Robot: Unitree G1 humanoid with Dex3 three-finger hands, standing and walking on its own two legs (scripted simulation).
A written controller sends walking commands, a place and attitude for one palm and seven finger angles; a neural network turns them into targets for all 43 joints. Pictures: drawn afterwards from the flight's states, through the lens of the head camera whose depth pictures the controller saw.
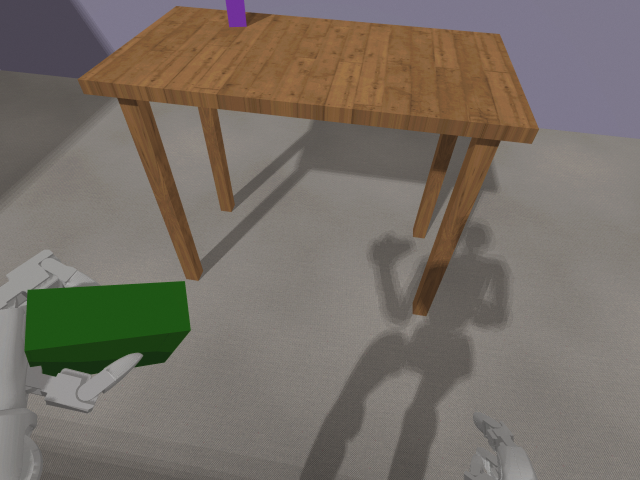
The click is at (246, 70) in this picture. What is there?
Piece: table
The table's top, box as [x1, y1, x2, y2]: [77, 6, 538, 143]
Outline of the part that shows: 77,79 83,92 88,94 527,143 532,142 538,129 499,34 250,12 245,12 247,24 246,27 229,27 226,10 176,6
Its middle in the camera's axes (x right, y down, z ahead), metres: -0.01 -0.49 +1.05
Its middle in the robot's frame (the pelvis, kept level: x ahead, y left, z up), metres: +1.12 +0.07 +0.04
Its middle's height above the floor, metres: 0.81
